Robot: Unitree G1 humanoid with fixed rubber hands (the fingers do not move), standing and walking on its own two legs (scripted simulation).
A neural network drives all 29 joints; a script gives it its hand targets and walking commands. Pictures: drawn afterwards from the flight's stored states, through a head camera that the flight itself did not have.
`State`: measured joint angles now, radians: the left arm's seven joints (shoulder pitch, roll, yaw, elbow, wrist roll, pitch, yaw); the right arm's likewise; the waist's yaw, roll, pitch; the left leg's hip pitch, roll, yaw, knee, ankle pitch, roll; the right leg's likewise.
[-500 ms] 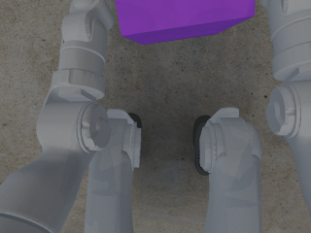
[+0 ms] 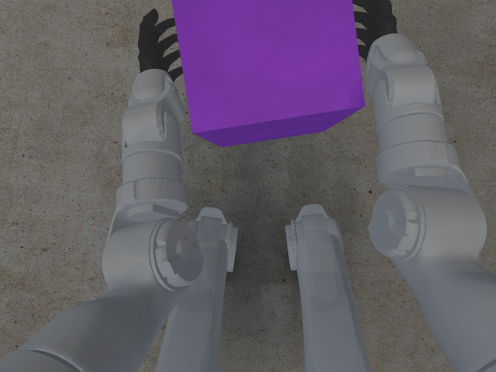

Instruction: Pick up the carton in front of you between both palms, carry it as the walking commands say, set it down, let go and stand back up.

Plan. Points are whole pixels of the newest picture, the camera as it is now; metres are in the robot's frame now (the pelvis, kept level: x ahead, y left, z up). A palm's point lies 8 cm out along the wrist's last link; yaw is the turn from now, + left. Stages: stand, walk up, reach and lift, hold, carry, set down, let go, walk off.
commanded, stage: reach and lift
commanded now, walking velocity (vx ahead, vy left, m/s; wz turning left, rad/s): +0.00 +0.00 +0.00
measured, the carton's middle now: (265, 70) +0.54 -0.03 -0.15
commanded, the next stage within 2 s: none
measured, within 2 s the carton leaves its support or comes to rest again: neither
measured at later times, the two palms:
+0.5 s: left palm (81, 45) +0.48 +0.13 +0.09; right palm (442, 17) +0.48 -0.17 +0.08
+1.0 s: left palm out of the picture +0.43 +0.14 +0.24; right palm out of the picture +0.42 -0.16 +0.23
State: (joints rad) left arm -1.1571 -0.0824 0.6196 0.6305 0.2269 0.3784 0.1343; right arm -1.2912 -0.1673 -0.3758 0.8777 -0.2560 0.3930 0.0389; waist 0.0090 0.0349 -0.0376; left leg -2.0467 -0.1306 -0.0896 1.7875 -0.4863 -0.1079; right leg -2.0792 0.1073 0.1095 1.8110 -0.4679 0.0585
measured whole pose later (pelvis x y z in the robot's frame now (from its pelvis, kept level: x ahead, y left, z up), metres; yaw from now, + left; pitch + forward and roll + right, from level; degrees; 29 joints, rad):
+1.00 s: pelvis +0.09 +0.01 +0.25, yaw -2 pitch +16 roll +0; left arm -0.42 -0.16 0.37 0.54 0.21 0.36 0.07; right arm -0.44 0.10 -0.32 0.57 -0.23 0.39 -0.01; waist 0.00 0.02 -0.16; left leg -0.78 -0.07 -0.14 0.85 -0.36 -0.03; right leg -0.79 0.07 0.14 0.85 -0.35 0.03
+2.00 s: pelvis +0.11 +0.00 +0.30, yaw -2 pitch -4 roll +0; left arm -0.29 -0.16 0.27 0.36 0.29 0.64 0.01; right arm -0.28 0.15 -0.24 0.34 -0.29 0.67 0.00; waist 0.00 0.00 -0.01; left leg -0.13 -0.04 -0.15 0.42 -0.22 -0.02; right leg -0.14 0.04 0.14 0.42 -0.21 0.02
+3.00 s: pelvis +0.10 +0.01 +0.30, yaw -2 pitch -7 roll +0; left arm -0.31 -0.16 0.26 0.29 0.30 0.74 0.00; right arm -0.29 0.16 -0.23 0.27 -0.30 0.77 0.01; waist 0.00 0.00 0.00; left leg -0.06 -0.03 -0.14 0.38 -0.20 -0.02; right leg -0.07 0.03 0.13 0.38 -0.19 0.02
